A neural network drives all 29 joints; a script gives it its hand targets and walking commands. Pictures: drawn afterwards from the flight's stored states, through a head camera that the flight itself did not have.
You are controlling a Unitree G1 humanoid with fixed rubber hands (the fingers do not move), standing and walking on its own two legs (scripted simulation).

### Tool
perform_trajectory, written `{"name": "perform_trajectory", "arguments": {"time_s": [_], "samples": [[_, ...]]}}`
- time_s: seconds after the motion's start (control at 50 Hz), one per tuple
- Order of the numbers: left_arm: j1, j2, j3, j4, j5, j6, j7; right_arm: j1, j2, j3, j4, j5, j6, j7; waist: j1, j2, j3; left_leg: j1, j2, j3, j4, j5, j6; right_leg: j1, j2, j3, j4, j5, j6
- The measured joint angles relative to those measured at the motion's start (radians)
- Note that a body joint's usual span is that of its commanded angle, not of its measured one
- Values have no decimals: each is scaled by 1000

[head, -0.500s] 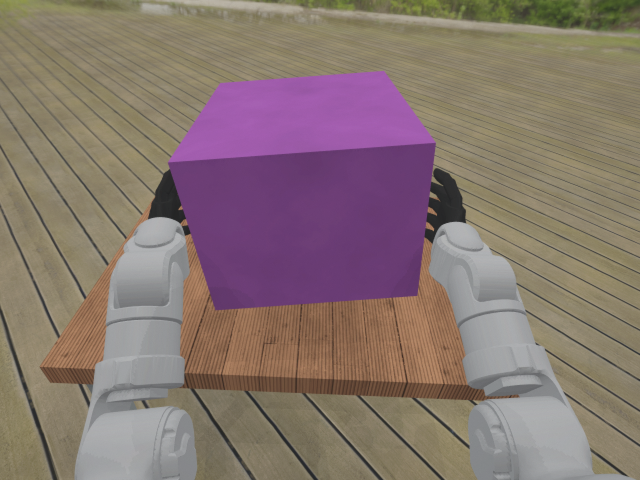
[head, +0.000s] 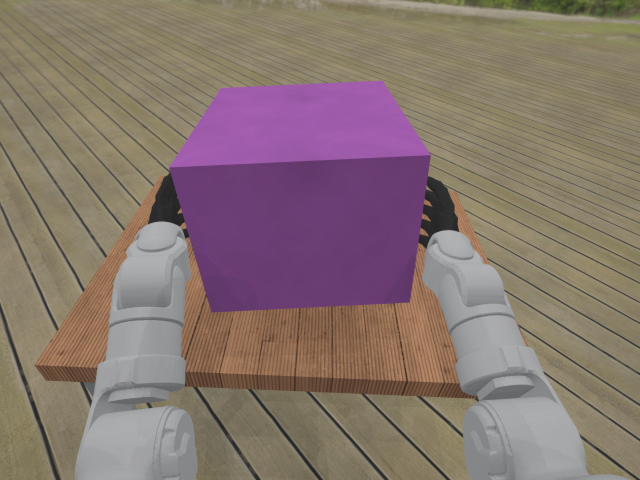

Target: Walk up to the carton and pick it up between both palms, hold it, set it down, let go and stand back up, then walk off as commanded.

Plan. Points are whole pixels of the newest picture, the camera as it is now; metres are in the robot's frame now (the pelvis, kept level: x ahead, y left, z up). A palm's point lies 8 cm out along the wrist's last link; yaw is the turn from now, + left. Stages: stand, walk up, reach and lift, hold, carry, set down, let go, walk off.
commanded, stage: hold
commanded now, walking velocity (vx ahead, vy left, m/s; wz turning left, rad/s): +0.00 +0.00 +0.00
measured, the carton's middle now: (305, 184) +0.47 +0.01 +0.18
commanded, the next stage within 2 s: none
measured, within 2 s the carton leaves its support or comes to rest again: neither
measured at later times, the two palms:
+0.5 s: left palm (162, 226) +0.36 +0.18 +0.20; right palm (448, 231) +0.35 -0.16 +0.19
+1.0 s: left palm (166, 226) +0.37 +0.18 +0.19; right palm (442, 233) +0.36 -0.16 +0.18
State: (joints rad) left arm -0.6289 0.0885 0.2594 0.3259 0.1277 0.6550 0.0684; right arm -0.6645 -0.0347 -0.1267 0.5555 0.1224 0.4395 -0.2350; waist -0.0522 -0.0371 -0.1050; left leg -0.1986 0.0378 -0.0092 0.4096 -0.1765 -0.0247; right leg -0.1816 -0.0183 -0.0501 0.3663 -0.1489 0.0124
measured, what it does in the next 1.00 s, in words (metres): stands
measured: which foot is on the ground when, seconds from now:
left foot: down 0.00-1.00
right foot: down 0.00-1.00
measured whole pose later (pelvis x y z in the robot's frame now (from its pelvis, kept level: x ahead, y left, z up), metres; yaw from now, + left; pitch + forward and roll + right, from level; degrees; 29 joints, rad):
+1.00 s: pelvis +0.00 +0.00 +0.00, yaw +0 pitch -2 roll -1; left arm -0.63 0.09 0.26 0.28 0.13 0.69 0.06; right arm -0.66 -0.04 -0.13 0.52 0.14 0.46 -0.24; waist -0.05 -0.04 -0.10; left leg -0.19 0.04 -0.01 0.41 -0.18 -0.03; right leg -0.17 -0.02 -0.05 0.37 -0.15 0.01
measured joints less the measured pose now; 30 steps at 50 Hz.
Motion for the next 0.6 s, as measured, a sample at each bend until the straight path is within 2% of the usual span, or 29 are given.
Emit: {"name": "perform_trajectory", "arguments": {"time_s": [0.22,0.38,0.6], "samples": [[0,0,-17,-69,0,26,3,0,-14,0,-81,35,39,-11,0,-1,0,2,0,0,0,-1,-1,3,0,0,-1,-1,0],[0,0,-4,-69,0,58,-18,0,-15,0,-82,35,71,-11,0,-1,1,7,0,0,0,4,-1,8,0,1,-1,4,0],[0,0,3,-66,0,52,-23,0,-10,0,-68,29,50,-8,0,-1,1,7,0,0,0,9,-1,8,0,1,-1,9,0]]}}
